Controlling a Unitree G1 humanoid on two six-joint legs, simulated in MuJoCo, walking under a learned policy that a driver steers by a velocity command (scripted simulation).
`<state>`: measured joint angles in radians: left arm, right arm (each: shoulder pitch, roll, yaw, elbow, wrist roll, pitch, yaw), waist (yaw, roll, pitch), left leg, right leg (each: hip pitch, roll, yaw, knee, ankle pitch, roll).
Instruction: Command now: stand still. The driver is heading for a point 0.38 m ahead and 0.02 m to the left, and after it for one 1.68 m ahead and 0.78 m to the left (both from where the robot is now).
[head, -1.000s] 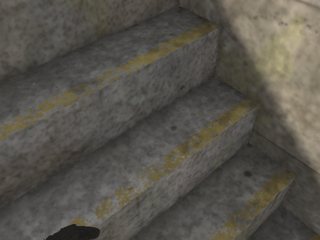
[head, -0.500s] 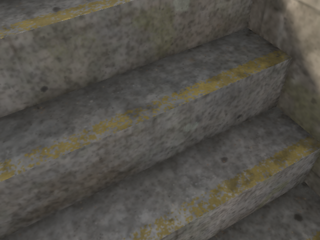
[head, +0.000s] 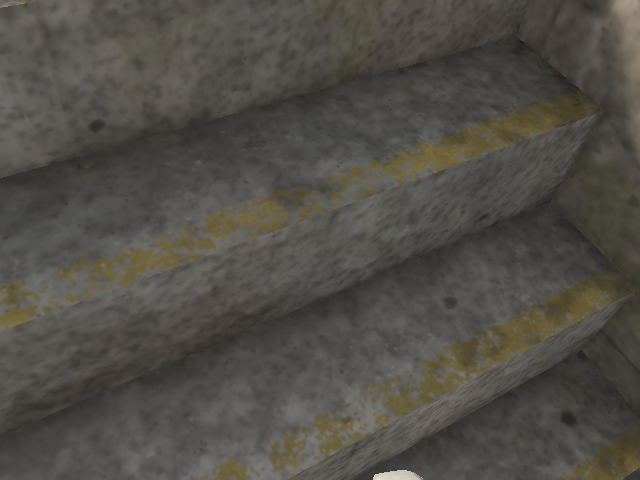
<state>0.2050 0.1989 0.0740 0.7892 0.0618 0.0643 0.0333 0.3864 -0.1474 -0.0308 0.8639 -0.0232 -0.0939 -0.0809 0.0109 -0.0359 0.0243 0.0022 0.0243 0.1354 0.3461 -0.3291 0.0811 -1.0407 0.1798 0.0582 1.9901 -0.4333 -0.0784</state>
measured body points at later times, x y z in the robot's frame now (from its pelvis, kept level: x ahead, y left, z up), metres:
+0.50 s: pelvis +0.13 -0.06 +0.14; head +0.12 -0.04 +0.59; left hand +0.26 +0.18 +0.02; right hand +0.30 -0.29 +0.06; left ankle +0.09 +0.08 -0.33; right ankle +0.22 -0.14 -0.53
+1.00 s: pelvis +0.27 +0.02 +0.24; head +0.30 +0.05 +0.69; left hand +0.27 +0.25 +0.08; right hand +0.46 -0.19 +0.14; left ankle +0.31 +0.16 -0.29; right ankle +0.22 -0.14 -0.52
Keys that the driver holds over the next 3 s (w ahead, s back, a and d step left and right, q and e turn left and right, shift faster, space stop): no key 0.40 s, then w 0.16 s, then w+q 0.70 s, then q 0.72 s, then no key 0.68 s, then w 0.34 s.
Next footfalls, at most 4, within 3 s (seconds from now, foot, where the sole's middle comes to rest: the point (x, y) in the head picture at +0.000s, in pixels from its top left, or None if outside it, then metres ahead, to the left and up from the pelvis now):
0.26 right None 0.26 -0.14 -0.56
1.02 left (197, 461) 0.35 0.16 -0.34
1.64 right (366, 151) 0.72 -0.04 -0.12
2.32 left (242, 318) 0.45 0.11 -0.16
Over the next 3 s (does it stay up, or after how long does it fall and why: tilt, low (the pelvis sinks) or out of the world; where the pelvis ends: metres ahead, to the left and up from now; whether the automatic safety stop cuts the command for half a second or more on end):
stays up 0.57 -0.07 0.57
